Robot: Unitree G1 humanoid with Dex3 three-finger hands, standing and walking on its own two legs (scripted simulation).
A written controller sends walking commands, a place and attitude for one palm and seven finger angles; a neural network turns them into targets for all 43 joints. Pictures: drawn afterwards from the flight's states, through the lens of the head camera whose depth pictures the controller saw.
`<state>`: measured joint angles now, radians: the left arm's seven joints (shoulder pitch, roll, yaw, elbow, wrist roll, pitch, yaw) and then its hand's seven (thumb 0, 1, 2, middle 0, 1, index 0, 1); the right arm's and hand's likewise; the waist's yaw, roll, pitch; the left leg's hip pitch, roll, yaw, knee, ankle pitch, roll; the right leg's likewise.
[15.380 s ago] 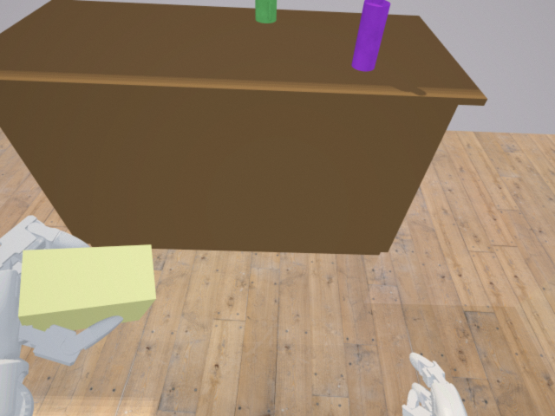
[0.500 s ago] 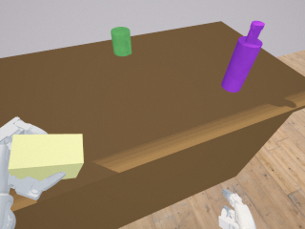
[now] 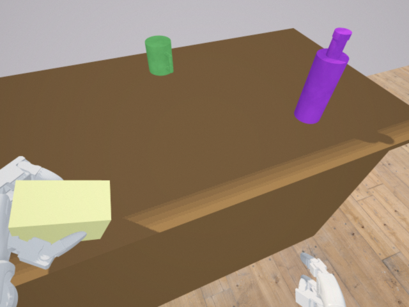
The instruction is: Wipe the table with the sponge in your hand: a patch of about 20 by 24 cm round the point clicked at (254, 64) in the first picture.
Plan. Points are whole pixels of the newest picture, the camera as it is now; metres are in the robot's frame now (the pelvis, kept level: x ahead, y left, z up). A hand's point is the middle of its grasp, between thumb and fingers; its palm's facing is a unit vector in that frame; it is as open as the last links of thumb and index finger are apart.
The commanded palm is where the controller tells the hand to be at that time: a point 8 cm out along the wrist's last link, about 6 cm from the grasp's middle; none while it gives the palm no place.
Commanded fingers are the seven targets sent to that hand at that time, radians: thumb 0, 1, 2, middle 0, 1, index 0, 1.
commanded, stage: shuffle to correct the standing spot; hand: left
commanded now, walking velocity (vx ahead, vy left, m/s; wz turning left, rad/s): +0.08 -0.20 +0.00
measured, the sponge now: (77, 212) +0.23 +0.21 +0.13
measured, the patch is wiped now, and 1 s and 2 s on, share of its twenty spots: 0.00 0.00 0.00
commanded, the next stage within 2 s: come to a stop and stand still in 0.32 s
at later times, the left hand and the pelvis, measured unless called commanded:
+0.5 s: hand (34, 203) +0.22 +0.25 +0.17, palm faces +0.36 -0.81 -0.46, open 10.3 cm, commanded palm +0.15 +0.28 +0.18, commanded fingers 0.00 0.10 1.30 -1.20 -1.60 -1.20 -1.60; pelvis -0.01 +0.00 +0.00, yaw +0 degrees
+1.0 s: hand (9, 204) +0.22 +0.30 +0.15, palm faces +0.41 -0.84 -0.35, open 10.3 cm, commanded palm +0.17 +0.32 +0.18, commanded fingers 0.00 0.10 1.30 -1.20 -1.60 -1.20 -1.60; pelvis -0.01 +0.05 +0.00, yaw -3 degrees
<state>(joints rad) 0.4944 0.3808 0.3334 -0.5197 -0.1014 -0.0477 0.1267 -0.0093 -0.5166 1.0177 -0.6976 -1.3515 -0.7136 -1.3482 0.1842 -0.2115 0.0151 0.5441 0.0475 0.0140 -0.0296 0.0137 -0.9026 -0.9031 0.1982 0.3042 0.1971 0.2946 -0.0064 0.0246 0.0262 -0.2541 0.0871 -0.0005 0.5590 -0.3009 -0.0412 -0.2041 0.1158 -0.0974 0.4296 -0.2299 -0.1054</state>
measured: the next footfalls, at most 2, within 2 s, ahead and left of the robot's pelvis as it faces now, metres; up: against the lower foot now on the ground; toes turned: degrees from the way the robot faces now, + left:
none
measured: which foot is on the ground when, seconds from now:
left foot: down 0.00-1.00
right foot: down 0.00-1.00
